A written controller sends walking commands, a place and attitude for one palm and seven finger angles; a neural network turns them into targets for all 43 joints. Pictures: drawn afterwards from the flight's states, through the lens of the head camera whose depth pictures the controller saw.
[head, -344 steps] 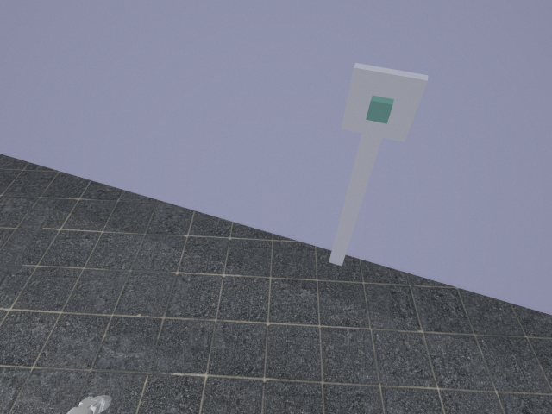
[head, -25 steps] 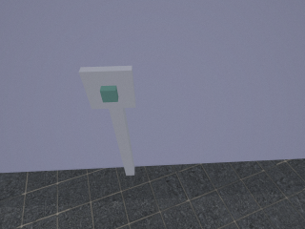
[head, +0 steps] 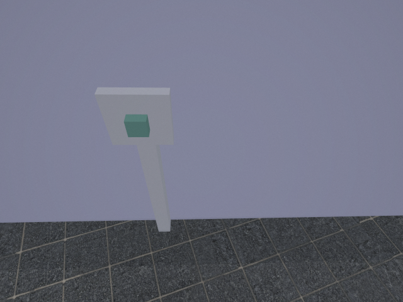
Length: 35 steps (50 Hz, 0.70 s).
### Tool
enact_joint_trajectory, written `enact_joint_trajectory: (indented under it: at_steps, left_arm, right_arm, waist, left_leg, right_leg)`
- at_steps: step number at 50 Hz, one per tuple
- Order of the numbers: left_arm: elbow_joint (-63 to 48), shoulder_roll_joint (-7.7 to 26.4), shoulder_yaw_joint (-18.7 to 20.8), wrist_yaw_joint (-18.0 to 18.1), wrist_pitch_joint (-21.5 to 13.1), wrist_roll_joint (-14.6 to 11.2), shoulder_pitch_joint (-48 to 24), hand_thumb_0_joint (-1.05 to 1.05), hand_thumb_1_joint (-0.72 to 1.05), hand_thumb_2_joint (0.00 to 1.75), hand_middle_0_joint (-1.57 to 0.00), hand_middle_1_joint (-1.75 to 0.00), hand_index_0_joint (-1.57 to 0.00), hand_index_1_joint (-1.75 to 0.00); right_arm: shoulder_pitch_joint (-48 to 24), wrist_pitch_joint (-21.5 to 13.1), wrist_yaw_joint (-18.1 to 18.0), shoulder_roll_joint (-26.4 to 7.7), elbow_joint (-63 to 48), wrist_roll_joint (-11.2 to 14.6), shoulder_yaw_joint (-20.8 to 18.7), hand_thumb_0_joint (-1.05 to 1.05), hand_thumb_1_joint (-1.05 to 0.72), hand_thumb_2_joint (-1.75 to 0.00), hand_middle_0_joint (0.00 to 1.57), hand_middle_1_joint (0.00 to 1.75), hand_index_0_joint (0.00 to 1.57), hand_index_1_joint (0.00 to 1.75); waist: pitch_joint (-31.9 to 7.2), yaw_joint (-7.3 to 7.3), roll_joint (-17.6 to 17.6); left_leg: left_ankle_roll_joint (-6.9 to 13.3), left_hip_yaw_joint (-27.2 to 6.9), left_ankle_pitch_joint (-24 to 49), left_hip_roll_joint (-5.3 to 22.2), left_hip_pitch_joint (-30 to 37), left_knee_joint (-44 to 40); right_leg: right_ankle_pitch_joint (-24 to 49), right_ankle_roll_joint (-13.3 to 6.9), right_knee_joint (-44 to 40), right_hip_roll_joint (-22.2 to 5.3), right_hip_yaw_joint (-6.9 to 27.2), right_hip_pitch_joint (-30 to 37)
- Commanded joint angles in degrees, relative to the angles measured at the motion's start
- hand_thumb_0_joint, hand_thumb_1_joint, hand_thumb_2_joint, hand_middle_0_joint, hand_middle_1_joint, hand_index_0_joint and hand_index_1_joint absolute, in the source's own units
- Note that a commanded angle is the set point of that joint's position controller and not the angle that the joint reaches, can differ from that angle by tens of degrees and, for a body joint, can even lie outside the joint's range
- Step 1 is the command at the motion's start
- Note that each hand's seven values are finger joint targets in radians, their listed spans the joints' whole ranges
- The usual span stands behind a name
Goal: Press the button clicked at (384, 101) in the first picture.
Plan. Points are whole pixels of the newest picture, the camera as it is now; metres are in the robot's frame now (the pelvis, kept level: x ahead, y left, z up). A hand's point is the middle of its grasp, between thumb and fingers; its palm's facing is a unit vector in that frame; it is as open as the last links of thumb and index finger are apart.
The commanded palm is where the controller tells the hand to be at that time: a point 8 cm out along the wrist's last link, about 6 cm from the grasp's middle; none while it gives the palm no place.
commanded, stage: shuffle to correct the standing spot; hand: left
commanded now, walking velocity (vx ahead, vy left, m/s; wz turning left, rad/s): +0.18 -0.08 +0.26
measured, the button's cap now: (137, 125) +0.53 +0.20 +0.03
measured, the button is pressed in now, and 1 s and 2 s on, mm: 0 0 0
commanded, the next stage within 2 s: come to a stop and stand still in 0.04 s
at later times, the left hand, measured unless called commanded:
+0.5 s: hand out of the picture +0.09 +0.17 -0.17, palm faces +0.11 -0.96 -0.24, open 7.3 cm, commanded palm none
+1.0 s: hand out of the picture +0.02 +0.18 -0.17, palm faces +0.08 -0.97 -0.22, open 7.3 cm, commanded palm none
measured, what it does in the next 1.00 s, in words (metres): steps on the spot: right foot, then left foot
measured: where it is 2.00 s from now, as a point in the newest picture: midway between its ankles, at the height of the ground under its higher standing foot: outside the picture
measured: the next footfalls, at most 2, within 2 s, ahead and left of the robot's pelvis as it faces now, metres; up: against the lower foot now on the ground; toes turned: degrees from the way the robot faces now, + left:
right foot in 0.34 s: +0.10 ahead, -0.12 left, +0.00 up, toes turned -4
left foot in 0.62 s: +0.07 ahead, +0.10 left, +0.00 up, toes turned +7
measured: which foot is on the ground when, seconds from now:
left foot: down 0.00-0.38, up 0.40-0.60, down 0.62-1.00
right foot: down 0.00-0.16, up 0.18-0.32, down 0.34-0.64, up 0.66-0.94, down 0.96-1.00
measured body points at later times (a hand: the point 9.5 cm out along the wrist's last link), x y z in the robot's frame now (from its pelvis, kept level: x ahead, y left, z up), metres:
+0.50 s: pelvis +0.06 -0.01 +0.00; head +0.09 -0.02 +0.44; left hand +0.08 +0.23 -0.15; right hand +0.08 -0.23 -0.17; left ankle -0.01 +0.11 -0.70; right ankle +0.06 -0.11 -0.73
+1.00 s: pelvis +0.01 +0.00 +0.01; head +0.03 +0.00 +0.45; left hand +0.02 +0.23 -0.15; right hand +0.08 -0.22 -0.15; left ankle +0.03 +0.09 -0.73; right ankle -0.02 -0.13 -0.73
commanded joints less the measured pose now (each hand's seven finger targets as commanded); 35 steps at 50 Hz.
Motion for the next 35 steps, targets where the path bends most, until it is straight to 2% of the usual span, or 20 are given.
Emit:
enact_joint_trajectory:
  at_steps: [1,3,6,7,8,9,11,13,15,16,18,19,21,24,28,30,31,32,33,35]
  left_arm:
    - [-1.5,8.4,2.0,0.1,-0.7,0.3,5.9,0.00,0.90,0.90,-0.20,-0.30,-0.20,-0.30]
    - [-1.1,9.1,2.5,0.2,-0.8,0.4,7.4,0.00,0.90,0.90,-0.20,-0.30,-0.20,-0.30]
    - [-1.5,8.4,2.7,0.0,-1.1,0.5,6.9,0.00,0.90,0.90,-0.20,-0.30,-0.20,-0.30]
    - [-1.9,6.9,2.4,-0.1,-1.2,0.4,5.7,0.00,0.90,0.90,-0.20,-0.30,-0.20,-0.30]
    - [-3.0,4.5,1.8,-0.1,-1.4,0.1,4.2,0.00,0.90,0.90,-0.20,-0.30,-0.20,-0.30]
    - [-4.8,3.6,1.4,0.3,-1.8,-0.1,0.6,0.00,0.90,0.90,-0.20,-0.30,-0.20,-0.30]
    - [-5.9,4.1,1.8,0.7,-1.5,-0.4,-2.9,0.00,0.90,0.90,-0.20,-0.30,-0.20,-0.30]
    - [-4.5,2.2,2.0,0.4,-1.2,-0.8,0.9,0.00,0.90,0.90,-0.20,-0.30,-0.20,-0.30]
    - [-1.6,2.3,2.2,0.1,-1.1,-0.5,8.8,0.00,0.90,0.90,-0.20,-0.30,-0.20,-0.30]
    - [-0.8,4.5,2.5,0.3,-1.6,-0.3,11.2,0.00,0.90,0.90,-0.20,-0.30,-0.20,-0.30]
    - [-1.7,10.2,3.1,0.9,-1.9,-0.1,10.0,0.00,0.90,0.90,-0.20,-0.30,-0.20,-0.30]
    - [-2.8,10.8,2.9,0.8,-1.6,0.2,7.7,0.00,0.90,0.90,-0.20,-0.30,-0.20,-0.30]
    - [-3.6,8.6,2.7,1.2,-1.4,0.5,4.3,0.00,0.90,0.90,-0.20,-0.30,-0.20,-0.30]
    - [-4.5,8.4,2.9,1.9,-1.1,0.8,3.5,0.00,0.90,0.90,-0.20,-0.30,-0.20,-0.30]
    - [-6.4,10.0,3.8,2.1,0.1,0.5,0.5,0.00,0.90,0.90,-0.20,-0.30,-0.20,-0.30]
    - [-7.1,9.2,3.7,1.9,0.7,-0.2,-1.9,0.00,0.90,0.90,-0.20,-0.30,-0.20,-0.30]
    - [-8.2,6.6,3.2,1.6,1.2,-0.4,-1.3,0.00,0.90,0.90,-0.20,-0.30,-0.20,-0.30]
    - [-9.1,3.9,2.6,1.5,1.7,-0.7,-1.4,0.00,0.90,0.90,-0.20,-0.30,-0.20,-0.30]
    - [-9.0,4.4,2.6,1.6,2.1,-0.4,-1.8,0.00,0.90,0.90,-0.20,-0.30,-0.20,-0.30]
    - [-7.2,4.7,2.8,1.2,2.7,0.2,-2.6,0.00,0.90,0.90,-0.20,-0.30,-0.20,-0.30]
  right_arm:
    - [0.5,-0.5,0.0,-4.7,-3.4,-0.2,-1.0,0.00,-0.90,-0.90,0.20,0.30,0.20,0.30]
    - [-0.3,-0.7,0.1,-3.9,-4.2,-0.1,-1.0,0.00,-0.90,-0.90,0.20,0.30,0.20,0.30]
    - [2.8,-1.4,0.2,-4.3,-3.5,-0.1,-1.3,0.00,-0.90,-0.90,0.20,0.30,0.20,0.30]
    - [7.2,-1.8,0.0,-6.3,-1.7,-0.3,-1.7,0.00,-0.90,-0.90,0.20,0.30,0.20,0.30]
    - [13.5,-2.1,-0.6,-10.1,0.5,-0.5,-2.5,0.00,-0.90,-0.90,0.20,0.30,0.20,0.30]
    - [17.1,-2.1,-1.4,-10.7,1.9,-0.5,-2.6,0.00,-0.90,-0.90,0.20,0.30,0.20,0.30]
    - [13.4,-1.8,-2.3,-8.7,1.0,-0.4,-1.8,0.00,-0.90,-0.90,0.20,0.30,0.20,0.30]
    - [4.9,-1.5,-2.4,-8.2,-1.5,-0.5,-1.6,0.00,-0.90,-0.90,0.20,0.30,0.20,0.30]
    - [0.3,-1.1,-2.2,-8.6,-2.9,0.2,-1.7,0.00,-0.90,-0.90,0.20,0.30,0.20,0.30]
    - [0.7,-1.0,-2.1,-7.2,-3.3,0.4,-1.8,0.00,-0.90,-0.90,0.20,0.30,0.20,0.30]
    - [3.0,-0.4,-1.6,-3.3,-4.1,1.2,-1.6,0.00,-0.90,-0.90,0.20,0.30,0.20,0.30]
    - [4.0,-0.1,-1.5,-2.7,-3.7,1.3,-2.1,0.00,-0.90,-0.90,0.20,0.30,0.20,0.30]
    - [1.8,0.9,-1.6,-1.4,-3.2,1.0,-2.0,0.00,-0.90,-0.90,0.20,0.30,0.20,0.30]
    - [-0.2,1.0,-1.1,-1.7,-3.7,1.1,-2.0,0.00,-0.90,-0.90,0.20,0.30,0.20,0.30]
    - [1.1,1.1,-0.8,-1.2,-3.6,1.0,-1.9,0.00,-0.90,-0.90,0.20,0.30,0.20,0.30]
    - [4.9,0.7,-0.7,-2.1,-2.8,0.7,-2.0,0.00,-0.90,-0.90,0.20,0.30,0.20,0.30]
    - [5.1,0.2,-0.8,-5.0,-3.2,0.3,-2.5,0.00,-0.90,-0.90,0.20,0.30,0.20,0.30]
    - [4.2,0.1,-0.9,-8.8,-4.8,-0.1,-2.9,0.00,-0.90,-0.90,0.20,0.30,0.20,0.30]
    - [1.1,0.5,-0.9,-9.1,-5.9,-0.3,-2.9,0.00,-0.90,-0.90,0.20,0.30,0.20,0.30]
    - [-3.0,0.0,-1.7,-6.5,-6.9,-0.2,-1.9,0.00,-0.90,-0.90,0.20,0.30,0.20,0.30]
  waist:
    - [5.5,0.98,-4.5]
    - [7.0,1.21,-7.7]
    - [5.2,-0.76,-2.0]
    - [3.6,-2.60,6.0]
    - [0.3,-4.44,17.5]
    - [0.8,-5.66,22.6]
    - [2.9,-3.99,13.6]
    - [3.6,-0.12,11.6]
    - [0.2,3.69,7.6]
    - [-2.8,3.80,1.3]
    - [-5.4,2.30,-10.1]
    - [-5.5,1.46,-6.6]
    - [-1.2,1.93,-15.3]
    - [-1.3,2.52,-12.0]
    - [-3.6,1.19,-7.5]
    - [-3.5,-1.12,-4.6]
    - [-4.2,-0.67,4.1]
    - [-2.4,-0.25,15.8]
    - [-1.6,-0.09,13.4]
    - [2.0,1.35,12.6]
  left_leg:
    - [3.3,0.4,-0.9,-1.1,-5.5,1.6]
    - [3.2,1.9,-1.8,-2.4,-8.3,5.5]
    - [4.4,1.1,4.0,-1.7,-1.2,1.3]
    - [6.0,-4.5,12.8,1.8,5.9,-2.4]
    - [10.3,-17.1,25.7,9.4,12.8,-6.4]
    - [15.0,-23.9,46.6,14.8,18.7,-9.3]
    - [16.1,-19.8,61.5,16.7,14.8,-6.2]
    - [11.7,-11.8,51.5,12.3,5.4,-6.0]
    - [6.4,-6.0,34.3,6.5,0.3,-2.0]
    - [4.0,-4.0,25.1,3.5,-0.9,1.3]
    - [1.1,-1.4,-8.3,-2.4,-5.4,8.3]
    - [1.4,-2.2,-13.8,-3.3,-3.4,11.4]
    - [1.1,-2.6,-16.4,-2.4,-7.3,18.2]
    - [0.7,-2.3,-15.4,-3.1,-10.3,18.0]
    - [0.4,0.1,-4.9,-3.8,-3.1,4.5]
    - [1.0,-0.1,8.6,-2.5,7.2,-8.2]
    - [3.6,-7.7,17.0,4.0,10.3,-11.3]
    - [9.8,-19.2,29.6,14.2,6.8,-15.4]
    - [14.1,-19.0,25.5,16.3,1.9,-16.5]
    - [12.7,-15.3,17.4,12.1,-3.3,-19.1]
  right_leg:
    - [-1.1,-4.9,-10.3,-5.2,5.9,-3.3]
    - [1.4,-6.3,-11.4,-7.8,7.6,-2.6]
    - [8.8,-5.6,-4.7,-6.1,2.2,-4.6]
    - [10.9,-4.0,4.3,-2.3,-2.5,-8.9]
    - [4.3,-1.8,16.6,2.2,-6.3,-16.0]
    - [-13.1,-1.8,26.1,3.4,-3.5,-25.2]
    - [-14.2,-2.7,26.6,-0.7,1.9,-25.3]
    - [-9.6,-2.0,14.0,-1.3,1.1,-14.6]
    - [11.8,-0.7,-1.6,0.8,-2.4,-2.3]
    - [24.9,-0.7,-4.5,-1.4,0.6,2.5]
    - [52.0,-8.8,-5.7,-16.9,14.2,4.2]
    - [53.1,-11.2,-6.2,-18.1,12.6,1.2]
    - [56.9,-12.4,-6.7,-16.4,12.7,0.0]
    - [63.4,-12.7,-4.8,-15.1,9.4,4.3]
    - [48.7,-11.2,-3.5,-13.2,7.5,1.6]
    - [32.9,-7.4,-0.3,-9.7,4.8,-5.4]
    - [17.2,-4.1,4.0,-4.6,1.8,-10.1]
    - [-5.2,-1.0,10.5,0.1,-1.3,-14.2]
    - [-10.6,-1.3,18.1,0.5,1.8,-12.7]
    - [-5.9,-1.7,23.6,-0.3,5.2,-12.3]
